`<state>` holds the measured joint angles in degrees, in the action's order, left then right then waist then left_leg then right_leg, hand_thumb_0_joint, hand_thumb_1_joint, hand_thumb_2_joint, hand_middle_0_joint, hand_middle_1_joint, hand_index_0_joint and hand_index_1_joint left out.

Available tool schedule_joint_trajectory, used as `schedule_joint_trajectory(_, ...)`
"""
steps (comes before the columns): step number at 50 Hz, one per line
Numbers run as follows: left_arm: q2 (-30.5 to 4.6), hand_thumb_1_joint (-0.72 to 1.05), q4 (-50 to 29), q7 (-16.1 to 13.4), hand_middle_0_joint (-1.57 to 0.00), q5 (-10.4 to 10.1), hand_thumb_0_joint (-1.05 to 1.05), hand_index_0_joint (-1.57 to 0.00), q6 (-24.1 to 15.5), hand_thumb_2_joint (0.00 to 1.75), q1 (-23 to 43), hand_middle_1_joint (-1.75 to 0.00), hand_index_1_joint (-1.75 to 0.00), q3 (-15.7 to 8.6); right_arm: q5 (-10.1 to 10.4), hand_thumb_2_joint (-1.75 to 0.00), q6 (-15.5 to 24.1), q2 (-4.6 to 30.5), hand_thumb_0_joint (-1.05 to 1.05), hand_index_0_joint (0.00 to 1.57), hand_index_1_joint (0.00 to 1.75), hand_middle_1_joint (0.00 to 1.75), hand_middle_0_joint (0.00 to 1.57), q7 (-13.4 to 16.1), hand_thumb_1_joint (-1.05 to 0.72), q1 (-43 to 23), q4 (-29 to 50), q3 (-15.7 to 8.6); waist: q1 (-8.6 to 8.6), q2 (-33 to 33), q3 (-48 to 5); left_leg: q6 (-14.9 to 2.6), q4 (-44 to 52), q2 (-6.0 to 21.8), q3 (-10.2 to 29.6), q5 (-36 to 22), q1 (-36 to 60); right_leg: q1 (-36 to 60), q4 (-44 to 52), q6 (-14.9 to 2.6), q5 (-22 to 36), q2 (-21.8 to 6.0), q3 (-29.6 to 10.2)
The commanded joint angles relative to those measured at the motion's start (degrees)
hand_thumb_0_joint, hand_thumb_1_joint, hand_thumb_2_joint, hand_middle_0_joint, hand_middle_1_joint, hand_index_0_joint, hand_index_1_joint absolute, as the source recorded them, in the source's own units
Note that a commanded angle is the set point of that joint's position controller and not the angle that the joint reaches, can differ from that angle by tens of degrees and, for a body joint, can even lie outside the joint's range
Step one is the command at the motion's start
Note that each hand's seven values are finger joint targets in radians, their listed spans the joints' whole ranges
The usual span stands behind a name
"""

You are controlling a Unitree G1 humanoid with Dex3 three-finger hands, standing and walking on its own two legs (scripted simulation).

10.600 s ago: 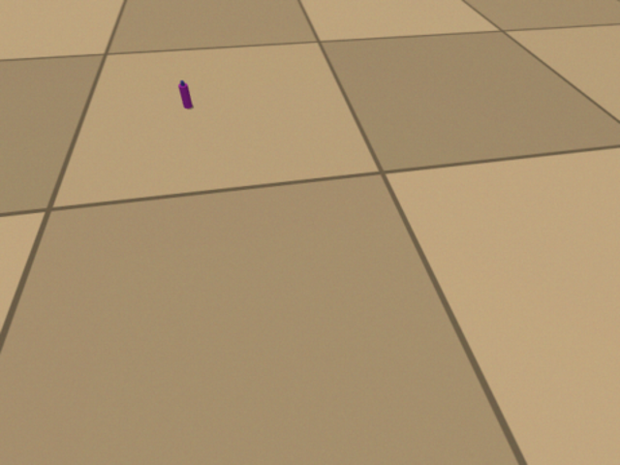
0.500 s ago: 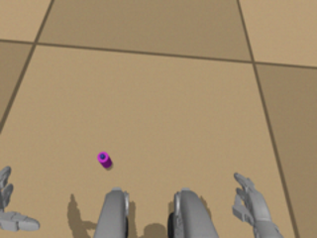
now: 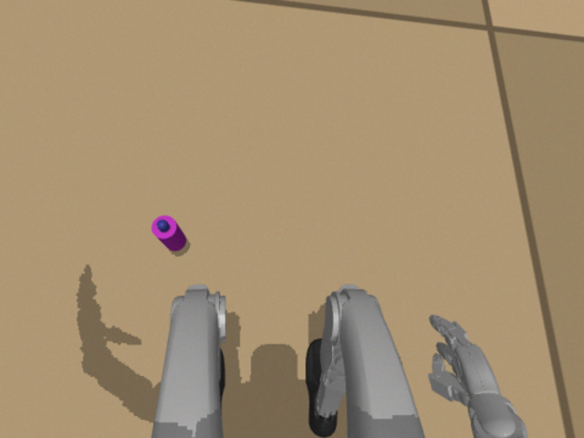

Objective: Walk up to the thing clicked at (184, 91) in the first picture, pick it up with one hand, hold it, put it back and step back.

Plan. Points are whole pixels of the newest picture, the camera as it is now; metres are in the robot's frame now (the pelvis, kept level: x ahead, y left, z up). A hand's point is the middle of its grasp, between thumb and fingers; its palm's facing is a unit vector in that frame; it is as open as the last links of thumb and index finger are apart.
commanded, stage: go down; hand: left
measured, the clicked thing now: (169, 233) +0.44 +0.24 -0.41
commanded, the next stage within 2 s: approach in 1.26 s
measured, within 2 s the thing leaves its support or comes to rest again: neither
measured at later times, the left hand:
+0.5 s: hand out of the picture +0.34 +0.41 -0.07, palm faces +0.20 -0.97 -0.11, open 17.6 cm
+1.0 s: hand out of the picture +0.35 +0.42 -0.09, palm faces +0.19 -0.98 -0.09, open 17.7 cm
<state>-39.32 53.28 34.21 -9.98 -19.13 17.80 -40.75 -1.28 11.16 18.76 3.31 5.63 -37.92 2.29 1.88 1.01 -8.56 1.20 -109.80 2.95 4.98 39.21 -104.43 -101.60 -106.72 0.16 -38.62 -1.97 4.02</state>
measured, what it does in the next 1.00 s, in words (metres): lowers itself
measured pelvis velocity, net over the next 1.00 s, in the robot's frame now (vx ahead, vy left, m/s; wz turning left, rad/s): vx -0.02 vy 0.00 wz -0.04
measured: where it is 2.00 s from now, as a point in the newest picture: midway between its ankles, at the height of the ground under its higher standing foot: (265, 406)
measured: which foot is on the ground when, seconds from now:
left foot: down 0.00-1.00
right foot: down 0.00-1.00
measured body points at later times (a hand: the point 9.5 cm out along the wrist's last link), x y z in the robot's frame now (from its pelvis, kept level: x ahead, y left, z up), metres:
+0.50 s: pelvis -0.02 +0.00 -0.06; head +0.19 +0.06 +0.33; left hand +0.32 +0.46 -0.06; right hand +0.16 -0.27 -0.16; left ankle +0.06 +0.13 -0.45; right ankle +0.07 -0.13 -0.45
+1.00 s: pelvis -0.02 +0.00 -0.09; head +0.19 +0.06 +0.30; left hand +0.34 +0.47 -0.08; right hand +0.14 -0.28 -0.19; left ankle +0.06 +0.13 -0.45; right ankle +0.07 -0.13 -0.45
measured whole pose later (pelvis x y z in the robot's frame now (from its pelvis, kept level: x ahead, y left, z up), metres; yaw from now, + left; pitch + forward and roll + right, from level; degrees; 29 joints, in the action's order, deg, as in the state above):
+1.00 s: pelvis -0.02 +0.00 -0.09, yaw -2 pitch +33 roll -7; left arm -49.8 59.9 41.2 -11.2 -19.1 29.4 -47.5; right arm -1.8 10.9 21.2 2.5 6.0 -37.9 5.3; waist 3.8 1.6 -6.0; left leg 0.8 -126.4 2.3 6.9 39.7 -119.8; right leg -116.0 -122.2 0.7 -38.8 -1.9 4.3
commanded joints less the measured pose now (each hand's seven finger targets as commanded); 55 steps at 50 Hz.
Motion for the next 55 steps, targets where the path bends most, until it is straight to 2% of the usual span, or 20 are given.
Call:
schedule_joint_trajectory(1, -23.7, -0.59, -9.1, 1.2, -0.04, -2.5, 0.00, -0.04, -3.0, 0.07, 5.8, -0.07, -0.07, -6.9, 0.2, -0.90, 2.0, 12.4, 0.00, 0.20, 0.30, 0.30, 0.20, 0.9, -0.88, 5.2, 4.4, -4.6, -3.14, -9.9, -35.1, -2.39, 12.3, -1.5, -1.3, -15.2, 24.2, 15.4, 9.9, -2.39, 11.3, 1.9, -1.3)
schedule_joint_trajectory(4, -24.3, -0.60, -7.6, 1.8, -0.04, -2.2, 0.00, -0.04, -2.7, 0.07, 7.0, -0.07, -0.07, -7.0, 0.2, -0.90, 1.8, 12.8, 0.00, 0.20, 0.30, 0.30, 0.20, 1.0, -0.89, 5.5, 4.2, -4.4, -2.47, -10.8, -32.5, -2.15, 12.5, -1.2, -0.2, -12.6, 22.9, 12.1, 7.8, -2.49, 9.6, 2.0, -0.1)
schedule_joint_trajectory(6, -25.0, -0.61, -7.9, 2.0, -0.04, -2.5, 0.00, -0.04, -3.0, 0.07, 8.4, -0.08, -0.07, -7.4, 0.4, -0.90, 1.8, 12.8, 0.00, 0.20, 0.30, 0.30, 0.20, 0.9, -0.88, 4.5, 4.6, -4.2, -2.77, -10.4, -31.2, -2.18, 12.5, -1.1, 0.0, -8.9, 20.4, 10.6, 6.9, -2.45, 7.3, 2.1, 0.1)
schedule_joint_trajectory(8, -25.9, -0.60, -7.9, 2.5, -0.04, -2.8, 0.00, -0.04, -3.2, 0.07, 9.5, -0.08, -0.07, -7.9, 0.2, -0.90, 1.7, 13.1, 0.00, 0.20, 0.30, 0.30, 0.20, 0.9, -0.88, 5.0, 4.3, -4.0, -2.41, -11.5, -32.5, -2.17, 11.0, -1.1, -0.3, -10.8, 20.8, 10.3, 5.8, -2.51, 8.7, 2.1, 0.1)
schedule_joint_trajectory(10, -26.9, -0.60, -6.5, 2.9, -0.04, -2.8, 0.00, -0.05, -3.3, 0.07, 10.0, -0.08, -0.07, -8.2, 0.1, -0.90, 1.8, 13.2, 0.00, 0.20, 0.30, 0.30, 0.20, 0.8, -0.88, 4.8, 4.5, -3.9, -2.35, -10.7, -31.0, -2.21, 10.4, -1.0, -0.2, -9.0, 18.7, 9.2, 5.1, -2.44, 7.4, 2.2, 0.3)
schedule_joint_trajectory(15, -28.2, -0.61, -6.9, 4.1, -0.04, -2.9, 0.00, -0.05, -3.6, 0.07, 13.5, -0.08, -0.08, -8.3, -0.2, -0.90, 1.9, 13.8, 0.00, 0.20, 0.30, 0.30, 0.20, 0.9, -0.89, 5.6, 3.9, -3.6, -1.89, -12.4, -32.8, -2.23, 8.0, -1.1, -0.8, -10.4, 18.4, 8.2, 3.3, -2.57, 8.5, 2.1, 0.3)
schedule_joint_trajectory(16, -29.5, -0.60, -7.0, 4.1, -0.04, -2.8, 0.00, -0.04, -3.6, 0.08, 14.5, -0.08, -0.08, -8.3, -0.2, -0.90, 2.0, 13.8, 0.00, 0.20, 0.30, 0.30, 0.20, 0.8, -0.88, 5.4, 4.0, -3.5, -1.93, -12.0, -32.7, -2.27, 7.8, -1.1, -0.8, -8.7, 17.1, 8.0, 3.3, -2.47, 7.1, 2.2, 0.3)
schedule_joint_trajectory(19, -28.9, -0.59, -5.6, 4.7, -0.04, -2.9, 0.00, -0.04, -3.5, 0.08, 15.5, -0.08, -0.08, -8.2, -0.4, -0.90, 2.1, 14.1, 0.00, 0.20, 0.30, 0.30, 0.20, 0.8, -0.88, 5.8, 3.6, -3.4, -1.39, -12.3, -32.4, -2.15, 6.9, -0.9, -0.4, -8.4, 17.1, 6.5, 2.0, -2.43, 7.3, 2.1, 0.7)
schedule_joint_trajectory(20, -30.6, -0.61, -6.0, 4.8, -0.04, -3.1, 0.00, -0.04, -3.6, 0.08, 15.3, -0.08, -0.08, -9.3, -0.3, -0.90, 1.9, 14.3, 0.00, 0.20, 0.30, 0.30, 0.20, 0.8, -0.88, 5.7, 3.6, -3.3, -2.05, -12.3, -32.9, -2.28, 6.2, -1.1, -0.8, -8.7, 16.7, 6.4, 1.8, -2.48, 7.5, 2.1, 0.5)
schedule_joint_trajectory(23, -32.4, -0.61, -6.1, 5.0, -0.04, -3.0, 0.00, -0.05, -3.4, 0.07, 15.8, -0.08, -0.08, -10.0, -0.5, -0.90, 1.9, 14.1, 0.00, 0.20, 0.30, 0.30, 0.20, 0.8, -0.89, 6.1, 3.6, -2.9, -2.24, -12.1, -34.3, -2.47, 4.8, -1.4, -1.7, -10.0, 15.0, 8.1, 1.7, -2.40, 8.0, 2.2, 0.2)
schedule_joint_trajectory(25, -30.5, -0.61, -4.9, 5.3, -0.04, -3.0, 0.00, -0.05, -3.1, 0.07, 15.7, -0.08, -0.08, -9.2, -0.4, -0.90, 1.9, 14.3, 0.00, 0.20, 0.30, 0.30, 0.20, 0.7, -0.89, 6.0, 3.6, -3.0, -1.64, -11.9, -33.1, -2.34, 5.0, -1.2, -1.0, -9.3, 15.3, 6.0, 0.7, -2.49, 7.7, 2.3, 0.9)
schedule_joint_trajectory(28, -32.5, -0.61, -5.9, 5.4, -0.04, -2.9, 0.00, -0.04, -3.3, 0.07, 17.6, -0.08, -0.07, -9.8, -0.3, -0.90, 1.7, 14.9, 0.00, 0.20, 0.30, 0.30, 0.20, 0.7, -0.89, 6.0, 3.6, -3.0, -1.44, -13.2, -32.0, -2.27, 5.0, -1.1, -0.4, -7.5, 14.4, 4.2, -0.6, -2.53, 6.7, 2.2, 1.3)
schedule_joint_trajectory(36, -34.2, -0.61, -5.0, 5.9, -0.04, -3.3, 0.00, -0.05, -3.3, 0.06, 19.2, -0.08, -0.07, -10.4, -0.3, -0.90, 1.6, 15.0, 0.00, 0.20, 0.30, 0.30, 0.20, 0.4, -0.89, 6.0, 3.9, -2.5, -1.18, -12.5, -31.5, -2.44, 3.4, -1.1, -0.5, -5.2, 11.7, 2.5, -2.0, -2.41, 5.0, 2.2, 1.4)
schedule_joint_trajectory(39, -34.6, -0.61, -4.4, 6.3, -0.04, -3.4, 0.00, -0.04, -3.1, 0.07, 18.8, -0.08, -0.08, -10.9, -0.4, -0.90, 1.6, 14.9, 0.00, 0.20, 0.30, 0.30, 0.20, 0.3, -0.89, 6.7, 3.6, -2.3, -1.37, -11.9, -33.2, -2.58, 1.5, -1.4, -1.6, -8.0, 11.3, 4.5, -2.0, -2.30, 6.7, 2.2, 1.0)
schedule_joint_trajectory(42, -34.3, -0.60, -5.3, 6.7, -0.04, -3.2, 0.00, -0.04, -3.1, 0.06, 20.3, -0.07, -0.06, -10.0, -0.4, -0.90, 1.6, 15.4, 0.00, 0.20, 0.30, 0.30, 0.20, 0.3, -0.89, 6.6, 3.5, -2.6, -0.88, -13.8, -32.2, -2.42, 1.8, -1.3, -1.0, -7.3, 12.4, 1.6, -2.7, -2.49, 6.3, 2.2, 1.3)
schedule_joint_trajectory(45, -35.3, -0.60, -5.3, 6.8, -0.04, -3.2, 0.00, -0.04, -3.2, 0.06, 20.5, -0.07, -0.06, -11.0, -0.3, -0.90, 1.3, 15.8, 0.00, 0.20, 0.30, 0.30, 0.20, 0.2, -0.89, 7.1, 3.2, -2.5, -1.32, -15.3, -32.9, -2.05, 1.9, -1.1, -0.1, -8.6, 14.4, -0.1, -4.4, -2.68, 7.6, 2.1, 1.8)
schedule_joint_trajectory(46, -35.0, -0.60, -5.1, 6.8, -0.04, -3.2, 0.00, -0.04, -3.2, 0.06, 20.8, -0.07, -0.06, -10.8, -0.3, -0.90, 1.4, 15.7, 0.00, 0.20, 0.30, 0.30, 0.20, 0.2, -0.89, 7.3, 3.3, -2.4, -0.83, -14.6, -32.9, -2.05, 1.9, -1.2, 0.2, -8.1, 13.8, -0.2, -4.5, -2.64, 7.0, 2.1, 1.9)
schedule_joint_trajectory(47, -35.8, -0.60, -4.7, 6.9, -0.04, -3.3, 0.00, -0.04, -3.3, 0.05, 20.0, -0.06, -0.06, -11.7, -0.2, -0.90, 1.3, 16.0, 0.00, 0.20, 0.30, 0.30, 0.20, 0.2, -0.89, 6.9, 3.2, -2.4, -1.49, -15.2, -32.0, -2.04, 2.2, -1.1, 0.5, -7.7, 13.8, -1.0, -4.9, -2.68, 6.9, 2.0, 2.0)
schedule_joint_trajectory(48, -35.1, -0.60, -3.9, 6.9, -0.04, -3.2, 0.00, -0.04, -3.3, 0.06, 20.3, -0.07, -0.06, -11.1, -0.3, -0.90, 1.3, 15.8, 0.00, 0.20, 0.30, 0.30, 0.20, 0.0, -0.89, 7.1, 3.4, -2.3, -0.81, -14.3, -31.5, -2.02, 1.8, -1.1, 0.4, -7.8, 13.3, -1.0, -4.8, -2.60, 6.8, 2.0, 2.0)
schedule_joint_trajectory(55, -36.9, -0.61, -2.5, 7.5, -0.04, -3.3, 0.00, -0.04, -3.8, 0.05, 21.8, -0.06, -0.06, -11.8, -0.6, -0.90, 1.1, 15.8, 0.00, 0.20, 0.30, 0.30, 0.20, -0.1, -0.89, 6.9, 3.4, -1.9, -0.45, -12.5, -32.0, -2.65, -0.8, -1.5, -1.3, -7.4, 9.8, 1.3, -4.4, -2.31, 6.2, 2.1, 1.4)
